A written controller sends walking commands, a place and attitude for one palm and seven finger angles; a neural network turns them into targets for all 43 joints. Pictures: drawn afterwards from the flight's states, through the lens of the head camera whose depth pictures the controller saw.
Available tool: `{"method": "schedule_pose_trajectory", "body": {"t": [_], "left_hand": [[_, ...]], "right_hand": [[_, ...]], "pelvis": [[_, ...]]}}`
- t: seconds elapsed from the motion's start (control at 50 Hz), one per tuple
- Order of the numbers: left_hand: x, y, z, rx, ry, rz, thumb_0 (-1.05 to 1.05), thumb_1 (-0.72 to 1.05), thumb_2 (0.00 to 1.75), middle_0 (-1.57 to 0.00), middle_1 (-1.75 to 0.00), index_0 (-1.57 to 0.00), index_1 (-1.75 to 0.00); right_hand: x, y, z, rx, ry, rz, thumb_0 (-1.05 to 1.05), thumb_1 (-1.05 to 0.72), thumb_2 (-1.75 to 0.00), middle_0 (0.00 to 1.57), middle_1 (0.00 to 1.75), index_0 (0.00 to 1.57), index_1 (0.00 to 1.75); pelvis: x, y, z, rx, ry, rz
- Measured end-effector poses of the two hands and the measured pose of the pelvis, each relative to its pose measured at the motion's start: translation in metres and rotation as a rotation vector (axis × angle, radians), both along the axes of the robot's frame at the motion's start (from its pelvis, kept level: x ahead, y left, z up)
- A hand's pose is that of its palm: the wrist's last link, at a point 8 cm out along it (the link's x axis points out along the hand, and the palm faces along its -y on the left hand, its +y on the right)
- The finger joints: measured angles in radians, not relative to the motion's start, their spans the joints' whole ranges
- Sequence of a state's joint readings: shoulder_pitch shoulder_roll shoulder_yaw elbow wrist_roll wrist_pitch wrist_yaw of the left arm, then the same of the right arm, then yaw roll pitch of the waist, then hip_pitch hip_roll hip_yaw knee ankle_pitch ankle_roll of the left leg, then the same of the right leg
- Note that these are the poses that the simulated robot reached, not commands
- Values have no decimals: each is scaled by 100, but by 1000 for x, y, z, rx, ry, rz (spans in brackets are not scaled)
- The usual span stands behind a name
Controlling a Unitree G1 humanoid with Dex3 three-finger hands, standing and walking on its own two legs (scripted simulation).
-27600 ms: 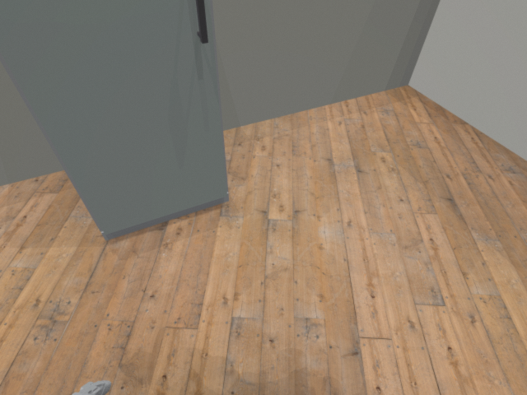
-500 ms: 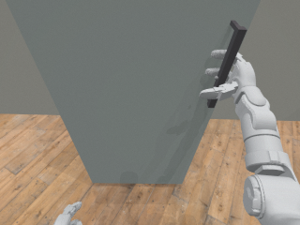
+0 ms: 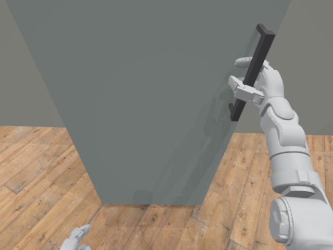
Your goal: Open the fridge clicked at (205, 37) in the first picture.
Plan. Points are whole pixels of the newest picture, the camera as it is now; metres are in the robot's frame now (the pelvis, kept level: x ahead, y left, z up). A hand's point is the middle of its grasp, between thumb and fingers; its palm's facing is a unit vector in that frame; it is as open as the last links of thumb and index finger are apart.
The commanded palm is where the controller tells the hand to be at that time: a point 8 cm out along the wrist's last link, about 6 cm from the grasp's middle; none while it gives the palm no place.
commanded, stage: grip the handle and tug to test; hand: right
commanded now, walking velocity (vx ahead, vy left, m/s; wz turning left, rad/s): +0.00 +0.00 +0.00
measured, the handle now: (245, 78) +0.48 -0.15 +0.20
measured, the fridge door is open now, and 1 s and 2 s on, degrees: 0 4 27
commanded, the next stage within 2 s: pull the door a little, standing still in 0.80 s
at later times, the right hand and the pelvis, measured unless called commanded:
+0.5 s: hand (240, 87) +0.43 -0.12 +0.21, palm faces -0.05 +1.00 +0.00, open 5.3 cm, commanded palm +0.39 -0.17 +0.21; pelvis +0.02 +0.00 +0.00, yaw +0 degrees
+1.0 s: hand (243, 98) +0.39 -0.12 +0.21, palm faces -0.08 +1.00 -0.01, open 5.3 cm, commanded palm +0.36 -0.18 +0.21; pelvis +0.03 +0.00 +0.00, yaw +0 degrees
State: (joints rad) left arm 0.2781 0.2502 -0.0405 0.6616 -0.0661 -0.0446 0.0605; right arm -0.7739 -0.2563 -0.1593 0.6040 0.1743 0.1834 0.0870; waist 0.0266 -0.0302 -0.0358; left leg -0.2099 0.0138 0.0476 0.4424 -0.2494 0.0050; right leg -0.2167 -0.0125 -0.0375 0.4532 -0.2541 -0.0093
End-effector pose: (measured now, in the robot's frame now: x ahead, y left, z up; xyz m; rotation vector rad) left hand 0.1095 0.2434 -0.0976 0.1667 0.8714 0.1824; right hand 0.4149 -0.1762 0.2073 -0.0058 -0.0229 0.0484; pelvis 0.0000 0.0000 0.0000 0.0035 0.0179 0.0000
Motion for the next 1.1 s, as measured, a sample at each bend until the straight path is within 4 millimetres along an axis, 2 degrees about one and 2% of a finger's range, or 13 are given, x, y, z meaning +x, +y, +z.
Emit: {"method": "schedule_pose_trajectory", "body": {"t": [0.16, 0.42, 0.66, 0.88, 1.1], "left_hand": [[14, -2, 3, -10, -22, -7, 1, 91, 90, -20, -30, -20, -30], [41, -3, 8, -12, -52, -24, 1, 91, 90, -20, -30, -20, -30], [56, -6, 12, -32, -72, -18, 1, 91, 90, -20, -30, -20, -30], [74, -10, 15, -31, -78, -52, 1, 91, 90, -20, -30, -20, -30], [88, -19, 28, -40, -153, -84, 1, 91, 90, -20, -30, -20, -30]], "right_hand": [[0, 0, 0, -1, -3, 3, 1, -80, -86, 40, 139, 37, 139], [-1, 0, 0, 1, -3, 5, 1, -80, -84, 39, 140, 36, 140], [-6, 0, 0, -5, -10, 1, 1, -81, -83, 37, 140, 32, 140], [-25, 0, -1, -7, -18, 18, 1, -81, -82, 39, 140, 33, 140], [-50, 0, -1, -5, -11, 32, 1, -78, -81, 44, 140, 39, 140]], "pelvis": [[7, 0, 0, 0, -2, 4], [17, 1, 1, 0, -2, 4], [26, 1, 1, -1, 1, 15], [31, 1, 1, 0, -7, 7], [21, 4, 1, -3, -33, 4]]}}
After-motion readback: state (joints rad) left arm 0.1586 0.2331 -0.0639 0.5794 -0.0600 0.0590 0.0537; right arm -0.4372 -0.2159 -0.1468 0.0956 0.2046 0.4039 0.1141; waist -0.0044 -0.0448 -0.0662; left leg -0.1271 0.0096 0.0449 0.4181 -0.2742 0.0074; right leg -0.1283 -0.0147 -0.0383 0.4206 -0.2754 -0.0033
